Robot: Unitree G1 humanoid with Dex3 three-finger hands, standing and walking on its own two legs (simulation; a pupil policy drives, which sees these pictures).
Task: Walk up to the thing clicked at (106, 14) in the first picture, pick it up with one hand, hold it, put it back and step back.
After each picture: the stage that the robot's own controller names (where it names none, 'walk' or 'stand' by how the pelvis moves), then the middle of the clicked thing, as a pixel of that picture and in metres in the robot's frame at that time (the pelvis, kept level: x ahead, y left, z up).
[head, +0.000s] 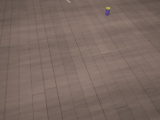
stand; (107, 11) +2.19 -0.46 -0.72
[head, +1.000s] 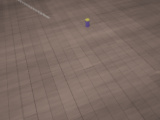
walk; (87, 22) +2.08 +0.00 -0.70
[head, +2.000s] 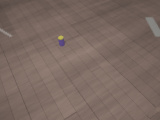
walk; (61, 41) +1.42 +0.29 -0.72
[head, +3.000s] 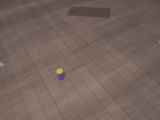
walk; (60, 74) +0.97 +0.27 -0.72
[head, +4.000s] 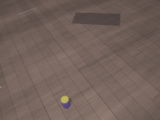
walk; (65, 102) +0.63 +0.21 -0.72
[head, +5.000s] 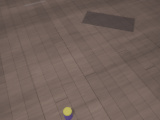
walk; (68, 113) +0.49 +0.14 -0.70
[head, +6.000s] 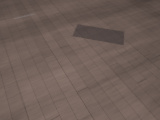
stand; out of the picture +0.41 +0.14 -0.71
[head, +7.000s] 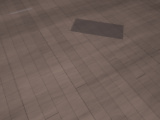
stand; out of the picture +0.39 +0.16 -0.71
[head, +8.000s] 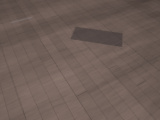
stand; out of the picture +0.37 +0.15 -0.72
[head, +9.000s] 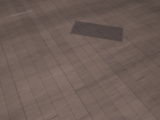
stand; out of the picture +0.38 +0.16 -0.72
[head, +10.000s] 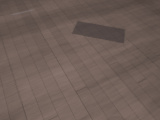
stand; out of the picture +0.37 +0.15 -0.72
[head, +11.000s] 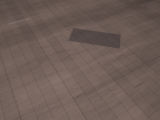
stand; out of the picture +0.35 +0.17 -0.73
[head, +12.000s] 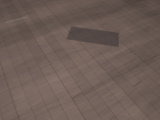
stand; out of the picture +0.34 +0.18 -0.73
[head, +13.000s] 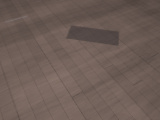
stand; out of the picture +0.34 +0.18 -0.73
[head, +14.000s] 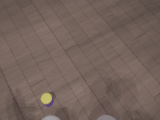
go down; (47, 100) +0.39 +0.17 -0.54
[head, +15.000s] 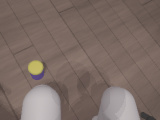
go down; (36, 70) +0.43 +0.20 -0.32
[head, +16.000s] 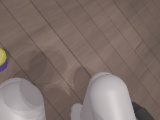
close in; out of the picture +0.42 +0.23 -0.25
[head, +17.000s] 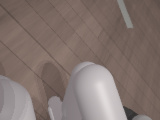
close; out of the picture +0.42 +0.25 -0.22
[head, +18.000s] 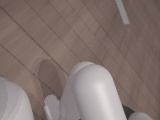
close; out of the picture +0.41 +0.26 -0.22
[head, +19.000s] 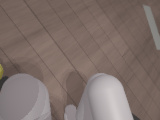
lift; out of the picture +0.33 +0.24 -0.16
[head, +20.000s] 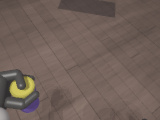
lift; (26, 95) +0.31 +0.18 +0.00
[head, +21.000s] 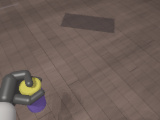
hold; (33, 95) +0.32 +0.16 -0.01
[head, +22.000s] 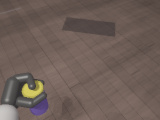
hold; (36, 98) +0.32 +0.16 -0.01
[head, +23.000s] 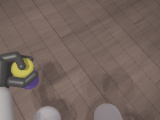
crouch; (26, 74) +0.39 +0.18 -0.08
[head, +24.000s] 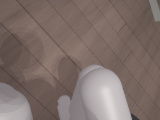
lower; out of the picture +0.41 +0.25 -0.23
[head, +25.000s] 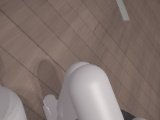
lower; out of the picture +0.41 +0.27 -0.23
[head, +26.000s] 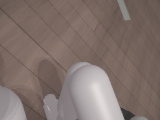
lower; out of the picture +0.41 +0.27 -0.23
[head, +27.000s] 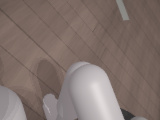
lower; out of the picture +0.41 +0.27 -0.23
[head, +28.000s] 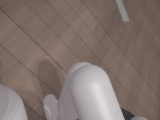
loosen; out of the picture +0.41 +0.27 -0.23
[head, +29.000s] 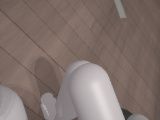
withdraw; out of the picture +0.41 +0.25 -0.23
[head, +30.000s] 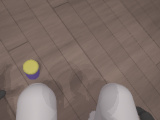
walk; (31, 70) +0.43 +0.20 -0.32
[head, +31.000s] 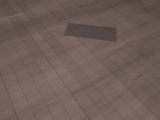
stand; out of the picture +0.34 +0.15 -0.66
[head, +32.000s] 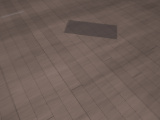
stand; out of the picture +0.36 +0.18 -0.67
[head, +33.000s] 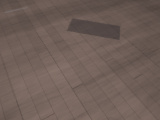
stand; out of the picture +0.36 +0.16 -0.69
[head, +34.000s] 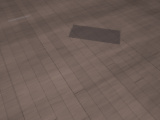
walk; out of the picture +0.36 +0.17 -0.72
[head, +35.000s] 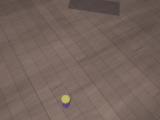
walk; (65, 101) +0.52 +0.09 -0.70
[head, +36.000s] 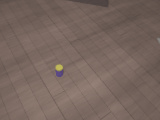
walk; (59, 70) +0.84 +0.11 -0.70
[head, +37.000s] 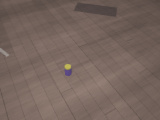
stand; (67, 70) +0.99 +0.13 -0.70
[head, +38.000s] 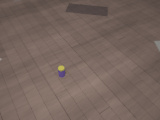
stand; (61, 71) +0.99 +0.17 -0.73
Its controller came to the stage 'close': yes
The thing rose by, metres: 0.70
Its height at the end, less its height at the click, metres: +0.00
